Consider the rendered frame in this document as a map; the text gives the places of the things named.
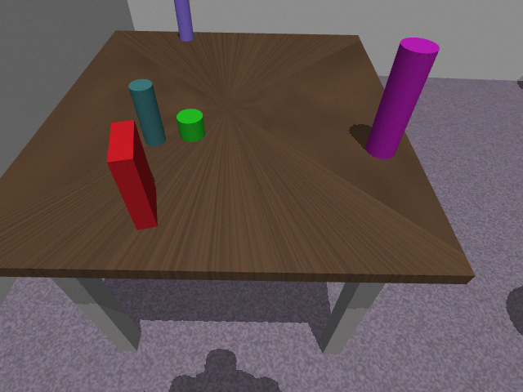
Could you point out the table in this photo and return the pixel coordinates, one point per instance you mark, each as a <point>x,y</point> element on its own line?
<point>281,187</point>

